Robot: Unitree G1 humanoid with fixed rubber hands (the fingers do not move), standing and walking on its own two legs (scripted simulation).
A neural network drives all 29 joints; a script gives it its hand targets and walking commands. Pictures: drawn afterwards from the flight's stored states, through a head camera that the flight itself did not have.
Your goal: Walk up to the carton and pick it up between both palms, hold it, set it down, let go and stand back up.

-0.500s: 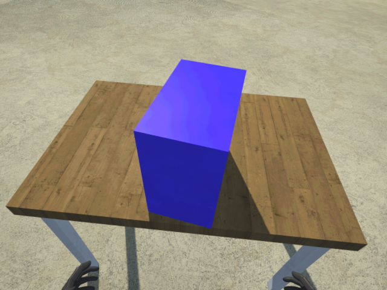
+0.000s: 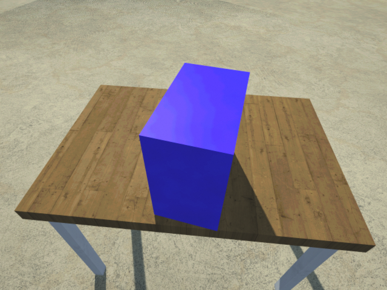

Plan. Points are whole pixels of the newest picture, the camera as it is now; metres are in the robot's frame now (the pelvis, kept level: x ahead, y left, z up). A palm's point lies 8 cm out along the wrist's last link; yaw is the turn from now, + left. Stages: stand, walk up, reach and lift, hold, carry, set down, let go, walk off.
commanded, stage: stand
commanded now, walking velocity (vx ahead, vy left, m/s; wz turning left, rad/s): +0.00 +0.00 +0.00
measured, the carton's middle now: (200, 145) +0.47 -0.02 +0.03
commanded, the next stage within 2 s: none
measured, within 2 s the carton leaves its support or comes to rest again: neither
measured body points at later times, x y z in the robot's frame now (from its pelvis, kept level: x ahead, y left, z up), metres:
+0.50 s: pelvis -0.01 +0.01 +0.00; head -0.01 +0.01 +0.45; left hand +0.08 +0.30 -0.12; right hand +0.07 -0.29 -0.13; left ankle +0.00 +0.13 -0.74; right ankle +0.01 -0.11 -0.74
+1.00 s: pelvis -0.01 +0.01 +0.00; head -0.01 +0.01 +0.45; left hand +0.07 +0.31 -0.12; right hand +0.07 -0.29 -0.13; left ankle +0.00 +0.13 -0.74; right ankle +0.01 -0.11 -0.74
